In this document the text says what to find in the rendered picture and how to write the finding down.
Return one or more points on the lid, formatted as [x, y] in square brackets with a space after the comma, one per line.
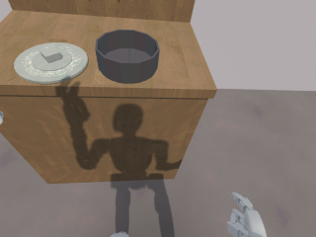
[32, 67]

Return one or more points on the table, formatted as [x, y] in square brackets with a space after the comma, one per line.
[89, 128]

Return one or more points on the pot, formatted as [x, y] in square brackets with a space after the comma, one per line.
[127, 56]

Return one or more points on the right robot hand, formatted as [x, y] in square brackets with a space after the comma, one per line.
[249, 224]

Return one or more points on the knob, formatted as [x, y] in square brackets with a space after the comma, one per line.
[50, 54]

